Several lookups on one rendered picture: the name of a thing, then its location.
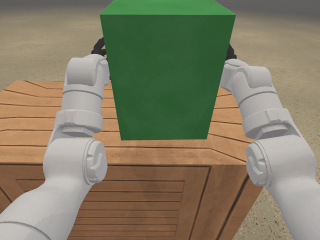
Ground right robot upper arm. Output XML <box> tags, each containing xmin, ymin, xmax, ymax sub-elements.
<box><xmin>246</xmin><ymin>134</ymin><xmax>320</xmax><ymax>240</ymax></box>

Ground left robot upper arm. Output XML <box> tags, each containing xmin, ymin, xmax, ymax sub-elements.
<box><xmin>0</xmin><ymin>138</ymin><xmax>108</xmax><ymax>240</ymax></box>

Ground left robot hand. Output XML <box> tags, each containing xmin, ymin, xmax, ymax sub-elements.
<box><xmin>91</xmin><ymin>37</ymin><xmax>111</xmax><ymax>80</ymax></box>

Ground robot right forearm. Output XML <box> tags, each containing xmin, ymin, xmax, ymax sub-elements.
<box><xmin>219</xmin><ymin>58</ymin><xmax>317</xmax><ymax>176</ymax></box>

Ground robot left forearm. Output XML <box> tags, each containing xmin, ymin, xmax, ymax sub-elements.
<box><xmin>43</xmin><ymin>54</ymin><xmax>110</xmax><ymax>176</ymax></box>

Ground carton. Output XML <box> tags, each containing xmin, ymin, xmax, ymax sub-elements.
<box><xmin>100</xmin><ymin>0</ymin><xmax>236</xmax><ymax>141</ymax></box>

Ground pedestal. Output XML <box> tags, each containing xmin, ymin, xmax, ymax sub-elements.
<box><xmin>0</xmin><ymin>80</ymin><xmax>264</xmax><ymax>240</ymax></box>

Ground right robot hand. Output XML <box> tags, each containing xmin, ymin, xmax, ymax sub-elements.
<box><xmin>225</xmin><ymin>43</ymin><xmax>237</xmax><ymax>61</ymax></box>

